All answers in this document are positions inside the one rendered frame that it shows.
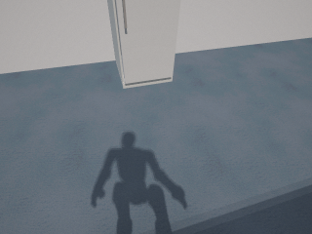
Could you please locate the fridge door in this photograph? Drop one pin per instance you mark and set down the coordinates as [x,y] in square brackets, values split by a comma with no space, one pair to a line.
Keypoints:
[148,44]

